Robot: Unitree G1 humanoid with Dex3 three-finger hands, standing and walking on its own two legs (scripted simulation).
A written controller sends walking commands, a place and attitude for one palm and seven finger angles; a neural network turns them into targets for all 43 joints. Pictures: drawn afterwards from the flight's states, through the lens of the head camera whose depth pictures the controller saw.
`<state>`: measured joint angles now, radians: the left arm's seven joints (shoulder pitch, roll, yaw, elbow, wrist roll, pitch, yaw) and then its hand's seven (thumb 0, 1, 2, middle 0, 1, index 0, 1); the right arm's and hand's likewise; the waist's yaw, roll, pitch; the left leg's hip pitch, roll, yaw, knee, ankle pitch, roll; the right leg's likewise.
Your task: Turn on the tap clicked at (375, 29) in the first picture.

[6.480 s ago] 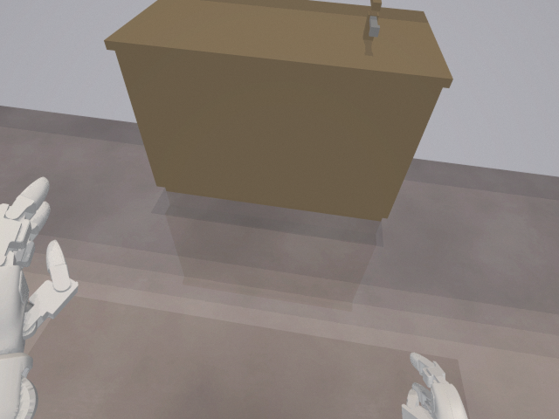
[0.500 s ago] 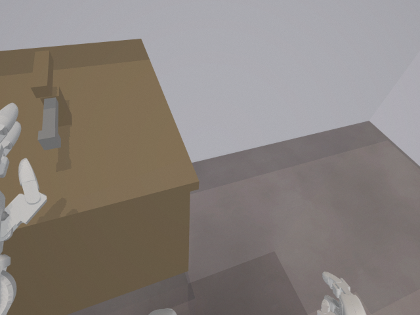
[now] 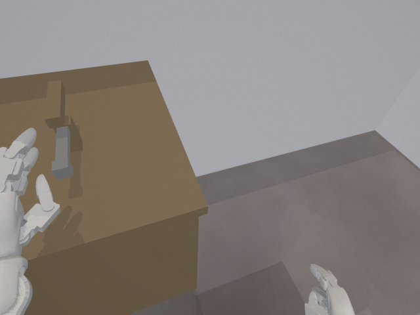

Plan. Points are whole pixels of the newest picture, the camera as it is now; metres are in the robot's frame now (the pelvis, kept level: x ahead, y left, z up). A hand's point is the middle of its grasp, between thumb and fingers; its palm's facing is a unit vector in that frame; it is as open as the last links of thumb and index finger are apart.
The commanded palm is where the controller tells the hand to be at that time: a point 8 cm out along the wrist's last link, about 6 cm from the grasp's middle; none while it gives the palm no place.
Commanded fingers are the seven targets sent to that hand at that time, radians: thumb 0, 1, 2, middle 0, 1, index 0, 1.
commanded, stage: come to a stop and stand still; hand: left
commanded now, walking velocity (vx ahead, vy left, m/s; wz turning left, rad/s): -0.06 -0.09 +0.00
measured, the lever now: (62, 169) +0.34 +0.32 +0.09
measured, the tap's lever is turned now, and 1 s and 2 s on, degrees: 0 0 0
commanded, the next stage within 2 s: look again from close up in 0.54 s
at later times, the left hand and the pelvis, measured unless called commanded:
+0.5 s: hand (58, 222) +0.20 +0.24 +0.15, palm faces +0.32 -0.87 -0.37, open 7.4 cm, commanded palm +0.15 +0.28 +0.18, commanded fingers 0.00 0.90 0.90 -0.20 -0.30 -0.20 -0.30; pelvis -0.02 +0.00 +0.00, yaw -1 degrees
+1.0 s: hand (35, 201) +0.22 +0.28 +0.16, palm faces +0.39 -0.86 -0.33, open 7.4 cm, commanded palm +0.16 +0.31 +0.18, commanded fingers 0.00 0.90 0.90 -0.20 -0.30 -0.20 -0.30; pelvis +0.01 +0.03 +0.00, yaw +0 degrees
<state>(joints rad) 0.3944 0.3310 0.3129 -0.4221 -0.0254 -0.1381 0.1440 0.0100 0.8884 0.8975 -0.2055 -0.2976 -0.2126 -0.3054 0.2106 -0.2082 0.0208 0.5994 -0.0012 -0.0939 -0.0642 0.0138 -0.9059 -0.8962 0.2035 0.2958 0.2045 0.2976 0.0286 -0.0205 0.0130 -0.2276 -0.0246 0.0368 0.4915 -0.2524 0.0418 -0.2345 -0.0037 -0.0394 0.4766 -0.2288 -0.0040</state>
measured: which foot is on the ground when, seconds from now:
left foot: down 0.00-1.00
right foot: down 0.00-1.00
